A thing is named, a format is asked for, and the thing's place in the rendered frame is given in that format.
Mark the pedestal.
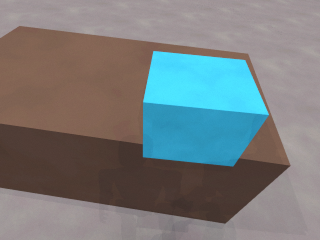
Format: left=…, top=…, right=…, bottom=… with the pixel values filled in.
left=0, top=26, right=291, bottom=224

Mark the carton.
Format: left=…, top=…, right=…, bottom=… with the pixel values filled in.
left=143, top=51, right=269, bottom=167

